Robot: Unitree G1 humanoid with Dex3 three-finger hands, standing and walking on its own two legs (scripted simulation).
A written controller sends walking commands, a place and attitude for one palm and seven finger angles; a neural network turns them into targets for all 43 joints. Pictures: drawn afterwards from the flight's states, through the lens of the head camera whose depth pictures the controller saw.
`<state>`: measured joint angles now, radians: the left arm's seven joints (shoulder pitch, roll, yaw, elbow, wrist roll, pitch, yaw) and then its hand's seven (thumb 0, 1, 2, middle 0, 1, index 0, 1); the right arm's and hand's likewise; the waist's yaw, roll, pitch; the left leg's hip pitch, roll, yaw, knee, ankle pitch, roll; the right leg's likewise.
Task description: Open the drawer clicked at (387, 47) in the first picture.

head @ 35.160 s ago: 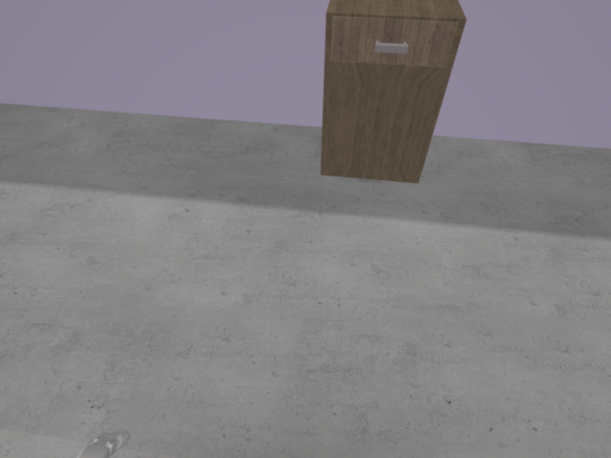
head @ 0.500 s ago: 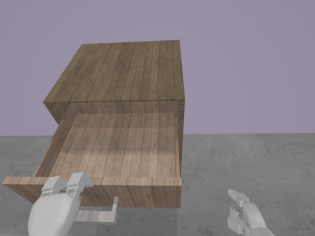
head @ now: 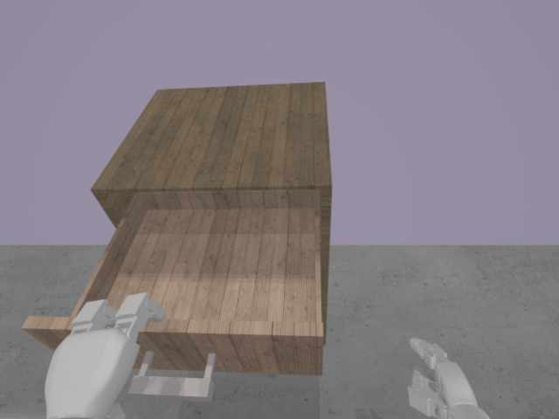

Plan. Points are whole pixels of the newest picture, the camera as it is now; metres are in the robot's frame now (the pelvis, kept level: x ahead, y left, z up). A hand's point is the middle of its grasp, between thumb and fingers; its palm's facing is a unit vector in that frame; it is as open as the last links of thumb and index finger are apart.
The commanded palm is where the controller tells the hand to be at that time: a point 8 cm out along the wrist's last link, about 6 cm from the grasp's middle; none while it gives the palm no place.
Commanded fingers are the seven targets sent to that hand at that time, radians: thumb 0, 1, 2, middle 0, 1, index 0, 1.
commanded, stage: lift the hand off the handle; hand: left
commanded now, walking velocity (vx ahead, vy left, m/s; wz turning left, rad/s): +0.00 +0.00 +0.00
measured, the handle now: (175, 373) +0.20 +0.21 -0.07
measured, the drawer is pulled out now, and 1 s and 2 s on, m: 0.30 0.30 0.30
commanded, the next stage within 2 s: draw the hand back to the body in 0.30 s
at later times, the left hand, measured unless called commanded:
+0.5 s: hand (123, 355) +0.17 +0.22 +0.08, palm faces +0.05 -0.19 -0.98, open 13.8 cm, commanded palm +0.14 +0.22 +0.14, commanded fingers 0.00 -0.50 0.30 -0.30 -1.20 -0.30 -1.20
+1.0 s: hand (83, 337) +0.17 +0.26 +0.11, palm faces +0.09 -0.11 -0.99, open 13.8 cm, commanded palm +0.14 +0.25 +0.17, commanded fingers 0.00 -0.47 0.31 -0.30 -1.18 -0.30 -1.18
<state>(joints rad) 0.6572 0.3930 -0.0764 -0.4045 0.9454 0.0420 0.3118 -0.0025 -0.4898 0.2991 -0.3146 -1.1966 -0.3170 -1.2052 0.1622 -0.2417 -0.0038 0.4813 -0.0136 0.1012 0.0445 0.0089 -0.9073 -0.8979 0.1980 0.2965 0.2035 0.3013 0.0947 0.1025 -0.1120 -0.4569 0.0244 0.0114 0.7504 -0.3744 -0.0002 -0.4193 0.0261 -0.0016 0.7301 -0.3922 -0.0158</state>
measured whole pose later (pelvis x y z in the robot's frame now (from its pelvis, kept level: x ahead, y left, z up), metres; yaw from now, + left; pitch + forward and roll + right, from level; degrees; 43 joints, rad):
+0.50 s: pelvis +0.01 +0.01 +0.01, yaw +0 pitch +4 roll -1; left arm 0.63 0.40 -0.10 -0.47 0.96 0.06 0.24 0.00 -0.49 0.30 -0.32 -1.20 -0.32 -1.21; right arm 0.15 -0.23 0.02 0.46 -0.01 0.11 0.05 0.01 -0.91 -0.90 0.20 0.30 0.20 0.30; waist 0.12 0.09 -0.09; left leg -0.40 0.02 0.02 0.70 -0.37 0.02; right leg -0.36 0.02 0.01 0.65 -0.37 0.00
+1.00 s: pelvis +0.01 +0.02 +0.01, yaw +0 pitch +3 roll -2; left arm 0.64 0.50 0.02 -0.55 0.89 0.08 0.19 0.00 -0.49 0.30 -0.32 -1.20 -0.32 -1.21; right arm 0.14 -0.25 0.03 0.47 0.01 0.13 0.02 0.01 -0.91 -0.90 0.20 0.30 0.20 0.30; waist 0.12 0.10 -0.07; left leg -0.35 0.01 0.01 0.66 -0.35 0.02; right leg -0.29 0.01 0.00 0.59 -0.35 0.01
